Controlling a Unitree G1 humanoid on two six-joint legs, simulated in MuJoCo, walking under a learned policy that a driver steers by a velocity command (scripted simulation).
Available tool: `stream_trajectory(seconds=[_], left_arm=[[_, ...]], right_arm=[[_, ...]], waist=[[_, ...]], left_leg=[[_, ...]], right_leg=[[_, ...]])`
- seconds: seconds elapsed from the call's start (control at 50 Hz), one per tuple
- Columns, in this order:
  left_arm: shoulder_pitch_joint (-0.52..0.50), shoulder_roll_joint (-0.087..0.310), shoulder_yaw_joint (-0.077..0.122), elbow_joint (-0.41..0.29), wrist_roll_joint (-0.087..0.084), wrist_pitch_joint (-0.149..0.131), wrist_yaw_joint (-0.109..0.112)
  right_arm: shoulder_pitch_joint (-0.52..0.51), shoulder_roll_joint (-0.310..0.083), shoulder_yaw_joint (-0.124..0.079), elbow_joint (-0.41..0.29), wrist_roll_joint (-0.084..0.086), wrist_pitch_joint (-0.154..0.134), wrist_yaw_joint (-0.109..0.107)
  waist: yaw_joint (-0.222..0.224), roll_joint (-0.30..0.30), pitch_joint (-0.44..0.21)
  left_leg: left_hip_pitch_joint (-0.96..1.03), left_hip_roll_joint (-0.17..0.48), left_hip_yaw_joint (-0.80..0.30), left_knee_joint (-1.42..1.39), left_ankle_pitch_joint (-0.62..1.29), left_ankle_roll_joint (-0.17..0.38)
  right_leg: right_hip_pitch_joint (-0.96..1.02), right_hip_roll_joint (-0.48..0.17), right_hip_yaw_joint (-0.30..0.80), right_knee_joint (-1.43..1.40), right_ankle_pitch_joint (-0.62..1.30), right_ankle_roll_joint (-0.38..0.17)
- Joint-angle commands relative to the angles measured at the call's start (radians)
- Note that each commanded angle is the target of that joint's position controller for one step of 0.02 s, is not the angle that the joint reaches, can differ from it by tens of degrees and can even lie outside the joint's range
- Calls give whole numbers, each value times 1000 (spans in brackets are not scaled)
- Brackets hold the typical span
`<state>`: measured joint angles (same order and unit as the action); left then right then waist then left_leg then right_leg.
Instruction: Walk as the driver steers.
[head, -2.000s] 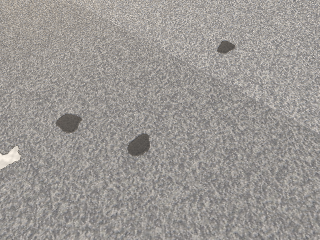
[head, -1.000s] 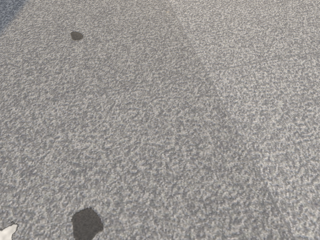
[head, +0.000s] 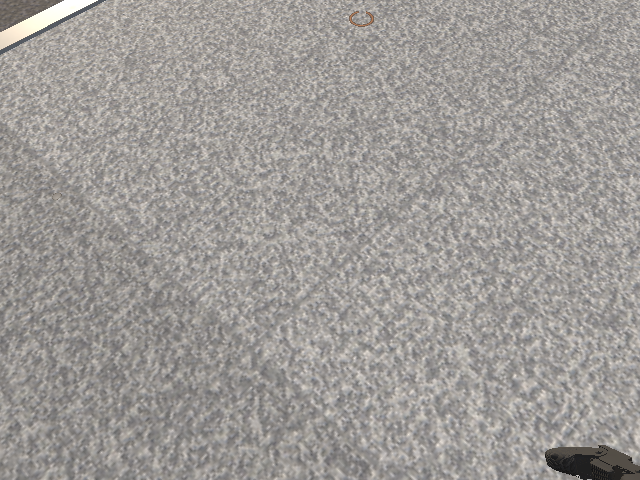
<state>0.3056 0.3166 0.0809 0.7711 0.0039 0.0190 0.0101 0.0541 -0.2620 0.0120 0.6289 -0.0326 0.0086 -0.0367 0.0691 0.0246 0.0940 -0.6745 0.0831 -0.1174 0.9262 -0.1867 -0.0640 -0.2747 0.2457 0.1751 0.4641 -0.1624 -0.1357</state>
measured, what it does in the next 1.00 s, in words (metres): steps on the spot: left foot, then right foot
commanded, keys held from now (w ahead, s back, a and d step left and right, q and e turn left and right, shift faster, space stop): shift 1.00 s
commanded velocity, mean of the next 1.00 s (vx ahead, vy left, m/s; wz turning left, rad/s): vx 0.03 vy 0.00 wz -0.14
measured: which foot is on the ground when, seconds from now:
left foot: up 0.00-0.14, down 0.16-1.00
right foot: down 0.00-0.16, up 0.18-0.50, down 0.52-1.00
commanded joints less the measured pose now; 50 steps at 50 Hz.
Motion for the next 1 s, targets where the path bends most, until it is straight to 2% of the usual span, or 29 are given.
stream_trajectory(seconds=[0.02,0.06,0.1,0.12,0.14,0.16,0.18,0.2,0.22,0.24,0.26,0.28,0.3,0.34,0.42,0.46,0.48,0.5,0.52,0.54,0.56,0.58,0.62,0.66,0.72,0.8,1.0], left_arm=[[61,117,30,-57,11,4,8],[58,116,28,-62,24,8,9],[30,116,25,-71,29,9,8],[5,115,22,-76,24,10,8],[-24,111,17,-81,11,8,10],[-5,78,5,-91,2,2,9],[112,35,-4,-98,2,4,13],[87,112,11,-77,22,15,17],[49,121,15,-69,26,20,14],[18,112,14,-58,22,27,9],[1,96,9,-58,13,35,2],[3,82,2,-51,8,42,-6],[9,72,-4,-40,4,45,-9],[-11,52,-16,-31,0,50,-9],[-56,36,-35,-7,-1,54,-2],[-29,29,-41,22,-3,45,3],[-5,22,-45,41,-1,37,7],[-11,36,-45,49,6,27,11],[-26,67,-44,44,21,15,16],[-79,104,-38,46,21,10,16],[-114,43,-56,47,17,0,12],[-125,23,-66,54,17,-9,11],[-97,37,-65,84,13,-16,19],[-68,39,-63,112,9,-17,22],[-43,27,-64,141,8,-14,23],[-26,22,-64,180,7,-17,25],[8,-9,-69,262,7,-23,30]], right_arm=[[29,-97,-24,-52,9,-4,-2],[28,-110,-26,-50,14,-15,-1],[70,-119,-29,-37,18,-26,0],[112,-118,-30,-24,20,-32,0],[160,-110,-29,-10,15,-41,-1],[175,-140,-34,-8,4,-49,-8],[127,-230,-48,-36,4,-37,-8],[216,-196,-50,-8,18,-20,-3],[224,-159,-40,-2,23,-17,2],[186,-132,-35,0,23,-13,4],[150,-126,-33,-2,16,-10,3],[127,-125,-34,1,11,-10,0],[120,-120,-33,5,7,-8,2],[140,-112,-33,22,10,-8,5],[195,-139,-50,64,9,2,13],[198,-142,-56,78,12,12,15],[197,-143,-57,85,17,17,14],[218,-138,-58,94,18,16,13],[218,-120,-54,90,21,11,15],[206,-88,-47,78,33,8,20],[170,-88,-47,93,28,8,22],[169,-81,-47,107,23,7,24],[190,-99,-54,136,18,3,28],[204,-101,-54,162,16,-1,29],[200,-90,-51,199,19,-1,26],[200,-82,-49,245,20,-1,24],[211,-64,-43,349,22,-1,14]], waist=[[5,-103,-192],[11,-116,-170],[-9,-126,-154],[-35,-130,-143],[-73,-121,-130],[-66,-32,-154],[6,214,-194],[-57,183,-239],[-54,80,-206],[-46,40,-174],[-36,74,-154],[-30,117,-144],[-29,134,-143],[-44,140,-149],[-83,173,-138],[-68,160,-135],[-53,143,-131],[-60,118,-125],[-68,60,-132],[-105,-85,-94],[-98,-86,-75],[-104,-92,-67],[-102,-109,-55],[-98,-95,-46],[-87,-52,-33],[-84,-28,-36],[-84,-17,-47]], left_leg=[[103,-42,51,-63,8,14],[122,-57,43,-125,-52,34],[207,-77,39,-232,-98,64],[287,-83,42,-332,-74,81],[401,-76,40,-482,43,99],[524,37,-67,-547,226,132],[620,290,-327,-542,648,259],[597,345,-441,-562,735,372],[562,299,-379,-566,652,361],[519,225,-275,-573,526,313],[491,168,-201,-592,433,269],[468,124,-148,-606,382,246],[460,91,-108,-610,349,230],[480,75,-89,-618,269,222],[503,82,-131,-634,97,239],[483,79,-139,-621,74,230],[449,72,-132,-610,52,207],[398,68,-137,-612,18,173],[349,54,-124,-589,-25,137],[369,-35,-26,-578,-93,106],[475,-61,9,-555,-42,97],[530,-55,5,-553,-2,99],[549,-34,-11,-550,34,115],[514,-21,-24,-565,28,122],[483,-22,-29,-586,-6,116],[490,-19,-35,-597,-9,113],[513,-13,-34,-596,26,118]], right_leg=[[146,-284,209,-19,622,-22],[174,-311,246,9,624,-40],[161,-321,279,41,619,-40],[130,-310,290,56,568,-23],[76,-282,286,83,459,9],[9,-231,234,168,238,58],[-104,-68,53,359,-347,115],[-135,-42,-31,512,-527,125],[-139,-74,-1,594,-470,134],[-126,-94,4,607,-402,147],[-114,-104,0,594,-361,159],[-93,-107,-13,577,-328,170],[-73,-104,-36,546,-316,178],[-44,-119,-67,427,-318,184],[29,-162,-127,177,-307,158],[94,-168,-149,30,-212,133],[156,-170,-158,-87,-120,116],[211,-198,-113,-140,-54,93],[246,-278,-21,-151,-61,70],[119,-345,69,-141,-88,34],[3,-370,82,-175,-130,31],[-40,-354,69,-186,-168,51],[-42,-315,34,-185,-178,75],[-9,-303,18,-168,-146,75],[9,-302,14,-161,-141,66],[15,-300,10,-163,-131,63],[38,-297,-6,-160,-73,65]])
